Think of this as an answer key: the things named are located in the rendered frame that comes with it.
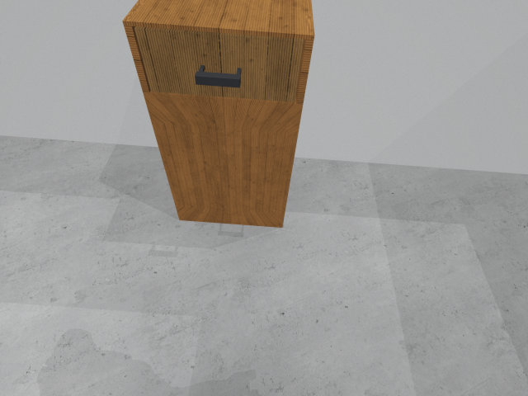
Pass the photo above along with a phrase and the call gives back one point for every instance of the handle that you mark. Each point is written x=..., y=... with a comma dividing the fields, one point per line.
x=218, y=79

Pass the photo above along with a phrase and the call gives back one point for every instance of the cabinet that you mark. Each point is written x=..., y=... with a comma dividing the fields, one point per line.
x=228, y=160

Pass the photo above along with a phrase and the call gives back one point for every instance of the drawer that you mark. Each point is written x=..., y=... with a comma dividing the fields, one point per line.
x=269, y=65

